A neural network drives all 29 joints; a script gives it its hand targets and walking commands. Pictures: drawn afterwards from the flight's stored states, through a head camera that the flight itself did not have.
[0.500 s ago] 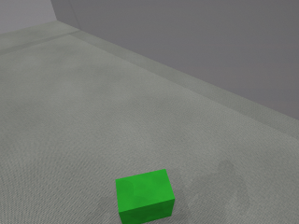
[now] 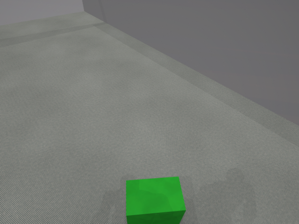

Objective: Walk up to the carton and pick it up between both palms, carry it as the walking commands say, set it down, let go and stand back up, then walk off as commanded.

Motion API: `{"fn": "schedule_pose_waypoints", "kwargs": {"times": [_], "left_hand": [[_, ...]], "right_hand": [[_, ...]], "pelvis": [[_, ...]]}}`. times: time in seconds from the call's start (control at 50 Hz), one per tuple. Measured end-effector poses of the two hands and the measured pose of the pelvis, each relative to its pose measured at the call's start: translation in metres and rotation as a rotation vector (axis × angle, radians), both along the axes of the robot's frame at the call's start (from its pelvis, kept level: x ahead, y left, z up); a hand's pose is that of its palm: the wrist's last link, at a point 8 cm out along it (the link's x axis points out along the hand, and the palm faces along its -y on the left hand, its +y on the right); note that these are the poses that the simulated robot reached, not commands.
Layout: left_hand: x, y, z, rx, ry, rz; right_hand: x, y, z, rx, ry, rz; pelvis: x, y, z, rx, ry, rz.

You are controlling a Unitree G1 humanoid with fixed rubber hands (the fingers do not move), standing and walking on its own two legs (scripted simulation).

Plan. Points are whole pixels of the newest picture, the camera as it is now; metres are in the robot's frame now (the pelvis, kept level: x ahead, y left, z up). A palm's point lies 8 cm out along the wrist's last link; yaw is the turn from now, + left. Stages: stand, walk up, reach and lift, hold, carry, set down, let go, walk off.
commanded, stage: walk off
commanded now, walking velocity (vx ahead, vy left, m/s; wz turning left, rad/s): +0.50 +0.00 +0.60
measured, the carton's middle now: (153, 203) +0.41 -0.02 -0.64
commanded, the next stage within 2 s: none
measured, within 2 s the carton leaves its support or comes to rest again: rests again in 1.30 s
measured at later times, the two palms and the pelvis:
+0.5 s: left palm (54, 174) +0.32 +0.33 -0.11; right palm (202, 207) +0.23 -0.15 -0.14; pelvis +0.20 +0.07 +0.00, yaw +18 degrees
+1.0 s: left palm (36, 196) +0.27 +0.40 -0.18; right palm (133, 101) +0.71 +0.09 -0.12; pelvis +0.43 +0.22 -0.03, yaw +34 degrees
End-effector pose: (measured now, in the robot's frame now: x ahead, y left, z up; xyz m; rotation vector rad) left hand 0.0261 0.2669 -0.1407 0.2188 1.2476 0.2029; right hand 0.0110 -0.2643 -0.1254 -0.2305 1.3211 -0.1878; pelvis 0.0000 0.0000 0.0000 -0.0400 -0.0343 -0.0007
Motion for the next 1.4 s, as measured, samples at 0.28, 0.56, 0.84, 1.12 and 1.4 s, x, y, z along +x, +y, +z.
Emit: {"fn": "schedule_pose_waypoints", "kwargs": {"times": [0.28, 0.56, 0.84, 1.12, 1.4], "left_hand": [[0.092, 0.046, -0.024, -0.097, -0.067, 0.098], [0.329, 0.068, 0.027, -0.021, -0.377, 0.129], [0.220, 0.079, -0.013, -0.055, 0.011, 0.593], [0.329, 0.225, -0.007, -0.086, -0.102, 0.657], [0.457, 0.324, 0.029, 0.048, -0.302, 0.646]], "right_hand": [[0.117, 0.088, -0.016, 0.028, -0.001, 0.086], [0.252, 0.100, -0.025, 0.056, 0.114, 0.141], [0.588, 0.217, 0.005, 0.046, -0.214, 0.586], [0.666, 0.381, 0.002, 0.039, -0.161, 0.720], [0.657, 0.380, -0.009, 0.032, 0.069, 0.651]], "pelvis": [[0.103, 0.060, -0.017, 0.030, 0.030, 0.177], [0.242, 0.067, -0.013, 0.011, 0.098, 0.342], [0.374, 0.132, -0.013, -0.036, 0.024, 0.570], [0.446, 0.253, -0.004, -0.080, 0.096, 0.694], [0.524, 0.310, -0.003, 0.043, 0.092, 0.847]]}}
